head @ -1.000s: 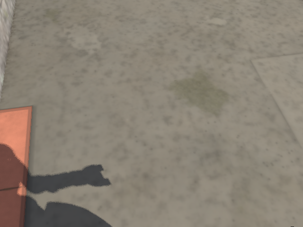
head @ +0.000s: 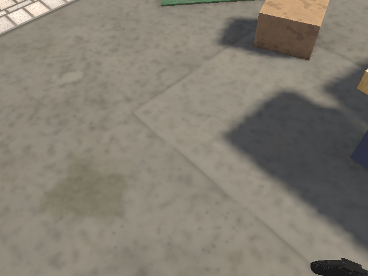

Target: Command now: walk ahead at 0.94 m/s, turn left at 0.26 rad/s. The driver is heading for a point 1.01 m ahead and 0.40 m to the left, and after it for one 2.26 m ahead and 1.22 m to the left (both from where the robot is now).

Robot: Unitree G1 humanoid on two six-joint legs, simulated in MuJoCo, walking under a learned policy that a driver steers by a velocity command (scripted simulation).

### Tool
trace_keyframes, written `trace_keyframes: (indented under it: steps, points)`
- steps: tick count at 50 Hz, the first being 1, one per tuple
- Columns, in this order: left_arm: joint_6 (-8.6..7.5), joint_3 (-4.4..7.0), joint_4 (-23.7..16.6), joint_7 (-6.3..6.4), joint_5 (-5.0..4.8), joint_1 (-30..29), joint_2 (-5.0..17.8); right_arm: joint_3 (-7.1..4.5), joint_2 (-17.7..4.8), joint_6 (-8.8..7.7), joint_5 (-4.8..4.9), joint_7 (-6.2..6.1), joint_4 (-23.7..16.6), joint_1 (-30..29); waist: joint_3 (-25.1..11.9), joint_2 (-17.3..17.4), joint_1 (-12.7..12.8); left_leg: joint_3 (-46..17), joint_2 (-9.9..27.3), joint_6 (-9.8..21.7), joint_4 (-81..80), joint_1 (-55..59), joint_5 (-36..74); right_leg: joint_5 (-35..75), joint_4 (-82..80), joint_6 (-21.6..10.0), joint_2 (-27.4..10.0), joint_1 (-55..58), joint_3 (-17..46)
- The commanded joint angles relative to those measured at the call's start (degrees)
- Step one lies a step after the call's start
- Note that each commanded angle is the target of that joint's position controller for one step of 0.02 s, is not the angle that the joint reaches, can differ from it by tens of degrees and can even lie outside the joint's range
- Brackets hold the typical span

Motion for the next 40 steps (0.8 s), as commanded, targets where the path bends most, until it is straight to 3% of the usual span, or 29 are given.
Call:
trace_keyframes:
  steps: [1, 2, 3, 4, 5, 6, 7, 8, 10, 12, 15, 17, 20, 22, 23, 24, 25, 26, 27, 28, 29, 30, 31, 32, 34, 37, 40]
  points:
    - [-0.30, 3.14, -2.4, 1.44, 2.25, -4.4, 12.6, -2.71, -8.3, -0.34, 0.86, -1.08, 0.4, 8.7, -5.5, -7.9, -9.0, 2.2, -7.9, 4.2, 3.0, 22.4, -6.1, 83.2, 16.9, -1.7, -15.1, -8.0, -6.1]
    - [0.69, 3.38, -2.8, 1.95, 3.21, -6.6, 12.8, -3.70, -9.8, -0.14, 1.00, -1.67, 4.3, 20.7, -10.4, -7.8, -14.5, 2.5, -9.8, 5.0, 4.1, 32.2, -10.3, 87.6, 31.6, -1.4, -15.1, -9.9, -7.0]
    - [1.19, 3.26, -3.2, 2.11, 3.27, -9.0, 12.6, -4.88, -11.7, 0.06, 0.65, -2.48, 7.5, 31.9, -13.5, -4.7, -20.3, -0.4, -8.5, 6.1, 1.2, 44.7, -14.8, 81.6, 51.7, -0.7, -12.6, -18.6, -9.0]
    - [0.41, 1.39, -5.6, 0.88, 1.86, -8.3, 5.3, -6.94, -17.2, 0.50, -0.08, -3.31, 8.5, 34.4, -14.0, 9.5, -16.9, -24.0, 3.1, 13.2, -2.3, 55.7, -34.7, 40.6, 79.8, 2.1, -3.1, -40.9, -8.2]
    - [-1.19, 0.25, -7.3, -0.53, 1.34, -4.8, 2.4, -6.65, -16.3, 0.72, 0.17, -2.54, 7.8, 26.5, -16.7, 18.9, -8.5, -57.3, 11.6, 19.4, -17.8, 58.6, -42.8, 1.0, 88.8, 3.0, 4.6, -56.4, 0.0]
    - [-2.05, -0.07, -8.7, -0.20, 1.66, -10.2, 5.4, -6.65, -13.9, 0.30, 0.52, -2.11, 6.3, 20.5, -10.8, 9.7, -8.8, -58.2, 11.7, 18.6, -21.7, 53.5, -42.2, 5.5, 87.9, 1.7, 0.6, -60.1, 4.7]
    - [-2.67, -0.30, -9.3, -0.17, 1.78, -13.2, 6.7, -6.24, -11.2, -0.10, 0.85, -2.10, 7.1, 20.5, -7.5, 1.1, -7.7, -51.7, 10.9, 17.1, -22.1, 46.7, -38.0, 8.4, 83.3, 1.3, -2.7, -58.4, 5.2]
    - [-2.64, -0.79, -9.9, -0.02, 2.39, -15.3, 6.1, -5.79, -9.4, -0.49, 0.78, -2.41, 8.0, 20.3, -4.1, -3.1, -6.0, -46.0, 8.5, 15.3, -22.7, 39.3, -32.2, 8.3, 77.3, 1.5, -4.9, -55.7, 4.4]
    - [-0.71, -1.62, -11.4, 0.02, 3.95, -16.2, 4.5, -4.57, -7.3, -1.47, 0.69, -3.06, 9.5, 19.4, 0.5, -2.0, -2.1, -37.4, 3.8, 14.4, -23.2, 28.2, -24.4, 5.6, 70.4, 4.0, -7.3, -52.3, 3.9]
    - [0.88, -2.45, -12.8, -0.14, 4.33, -18.3, 3.3, -4.73, -8.5, -2.66, 0.91, -3.04, 9.5, 19.9, 3.0, -0.9, -1.4, -33.8, 2.1, 15.4, -25.2, 22.3, -22.0, 4.1, 63.4, 6.1, -9.2, -53.0, 2.0]
    - [0.58, -3.68, -17.5, -1.10, 2.66, -29.9, 2.3, -5.51, -9.6, -3.28, 1.19, -3.12, 8.5, 20.1, 6.6, 0.1, -4.6, -30.1, -0.5, 13.3, -29.8, 14.9, -16.7, 17.3, 44.7, 8.6, -9.5, -48.7, -1.8]
    - [0.42, -4.00, -18.5, -1.45, 1.61, -33.3, 1.3, -6.18, -10.5, -3.45, 1.87, -2.80, 8.7, 21.2, 5.0, 1.0, -7.2, -28.8, -1.4, 10.5, -29.3, 16.2, -9.0, 27.7, 35.6, 8.5, -7.8, -42.8, -2.9]
    - [0.09, -3.23, -18.9, -0.94, 1.20, -33.8, 3.0, -6.95, -12.1, -3.27, 2.17, -2.89, 9.3, 23.4, 1.6, 1.9, -8.8, -29.6, 0.2, 8.3, -23.9, 26.5, 6.4, 29.4, 29.0, 7.4, -5.5, -39.6, -2.9]
    - [-0.30, -1.93, -17.5, -0.02, 1.39, -28.7, 5.6, -7.34, -13.5, -3.00, 1.78, -3.49, 9.5, 23.4, -2.9, 2.1, -6.5, -29.7, 0.5, 5.9, -14.1, 32.7, 21.0, 22.0, 25.9, 6.4, -3.0, -32.7, -2.7]
    - [-0.59, -0.67, -15.4, 0.75, 1.18, -20.7, 7.9, -7.70, -15.4, -3.00, 1.30, -3.34, 9.4, 22.3, -8.5, 1.5, -2.1, -28.4, -0.6, 4.6, -3.3, 33.3, 27.2, 16.4, 25.9, 5.7, -1.8, -23.7, -3.1]
    - [-0.89, 0.80, -12.8, 1.84, 1.32, -9.1, 10.6, -7.71, -15.4, -3.50, 0.93, -3.03, 8.8, 19.3, -14.0, 1.4, 4.6, -27.4, -2.9, 3.4, 10.9, 26.3, 23.2, 12.3, 27.9, 4.5, -5.5, -10.0, -0.7]
    - [-1.02, 2.68, -10.8, 3.21, 2.83, 4.7, 15.0, -5.75, -7.9, -4.31, 0.63, -3.23, 6.9, 17.5, -22.3, -6.4, 8.9, -22.6, -6.0, 3.8, 30.9, 17.2, -2.7, -9.9, 27.3, 3.0, -19.6, 3.2, 13.0]
    - [-0.47, 3.62, -11.1, 2.67, 3.90, -0.4, 19.3, -3.66, -1.7, -4.13, 3.83, -3.14, 2.7, 23.3, -28.4, -26.4, 1.2, -15.8, -10.3, 2.0, 45.3, 1.6, -29.3, -22.9, 12.8, -2.5, -33.8, 9.4, 47.4]
    - [0.13, 3.51, -11.9, 2.28, 3.14, -6.6, 13.6, -3.78, -6.5, -2.84, 2.08, -3.84, 4.5, 19.5, -19.5, -16.2, 1.0, -14.1, -3.9, 2.8, 48.4, -5.0, -22.8, -28.5, 11.1, -3.0, -30.7, 2.0, 45.5]
    - [0.30, 2.22, -12.2, 2.06, 2.71, -9.8, 7.9, -4.23, -8.1, -2.19, 0.95, -3.36, 4.5, 14.5, -12.5, -8.5, 1.5, -12.5, -1.4, 2.5, 45.6, -5.2, -17.8, -19.7, 12.4, -2.1, -27.5, -5.1, 33.1]
    - [0.36, 1.68, -10.9, 1.82, 2.98, -10.1, 5.5, -4.24, -7.6, -1.66, 0.47, -2.59, 4.4, 11.9, -7.7, -3.4, 1.0, -11.8, 0.4, 2.0, 43.3, -3.7, -15.9, -7.0, 12.3, -1.4, -25.0, -11.5, 24.0]
    - [0.18, 1.35, -9.0, 1.96, 2.85, -8.5, 4.6, -4.14, -6.5, -1.01, -0.42, -1.63, 3.4, 9.2, -5.3, -3.2, 0.4, -11.8, 1.8, 1.8, 41.8, -3.2, -15.9, 0.8, 11.8, -0.4, -22.6, -14.8, 16.8]
    - [-0.26, 1.05, -7.1, 1.84, 2.47, -7.0, 3.6, -3.73, -4.9, -0.12, -0.64, -0.83, 2.6, 9.2, -3.9, -5.8, -0.9, -11.5, 2.8, 1.5, 41.2, -3.0, -15.7, 5.8, 11.5, 0.4, -21.8, -17.0, 12.3]
    - [-0.75, 0.49, -4.9, 1.33, 1.65, -4.2, 1.2, -3.25, -3.3, 0.53, -0.74, -0.43, 1.7, 6.8, -2.2, -5.9, -0.8, -10.9, 3.6, 1.8, 41.3, -3.9, -15.6, 16.0, 12.0, 2.1, -20.0, -17.6, 6.8]
    - [-1.67, 0.60, -3.8, 0.68, 0.54, -5.0, 1.4, -2.29, -1.9, 1.59, -0.66, 0.36, -1.3, 3.9, -1.6, -5.9, -2.9, -9.8, 4.4, 1.5, 39.9, -6.2, -13.2, 22.0, 9.6, 2.2, -20.8, -19.2, 1.6]
    - [-2.75, 0.92, -3.3, 0.76, 0.80, -8.6, 3.1, -1.30, -2.6, 1.75, -0.35, 1.41, -5.0, -1.9, 2.1, -4.9, -5.3, -7.3, 4.2, 1.5, 30.1, -4.1, -4.4, 28.2, 5.0, 2.8, -18.4, -24.2, -8.8]
    - [-2.86, 1.21, -0.8, 1.15, 0.90, -4.5, 4.9, -0.39, -2.6, 1.52, -0.44, 2.52, -6.6, -8.4, 6.5, -1.4, -3.8, 1.5, 0.8, 3.7, 14.9, 2.4, -0.2, 42.9, 3.0, 4.9, -15.1, -23.7, -17.2]
Velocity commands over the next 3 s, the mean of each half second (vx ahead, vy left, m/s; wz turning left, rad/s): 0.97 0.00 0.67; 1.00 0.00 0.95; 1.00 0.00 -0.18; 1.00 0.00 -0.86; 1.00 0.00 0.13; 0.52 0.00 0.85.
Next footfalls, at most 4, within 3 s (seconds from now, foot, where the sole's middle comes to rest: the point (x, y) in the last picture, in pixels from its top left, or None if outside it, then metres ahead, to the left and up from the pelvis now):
0.06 left None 0.28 0.07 -0.75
0.48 right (222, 199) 0.72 -0.05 -0.75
0.94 left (133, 145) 0.97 0.33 -0.75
1.38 right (93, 79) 1.36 0.59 -0.75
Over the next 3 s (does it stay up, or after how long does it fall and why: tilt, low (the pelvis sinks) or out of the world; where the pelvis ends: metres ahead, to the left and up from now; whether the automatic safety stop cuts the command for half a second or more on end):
stays up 2.43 1.15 -0.08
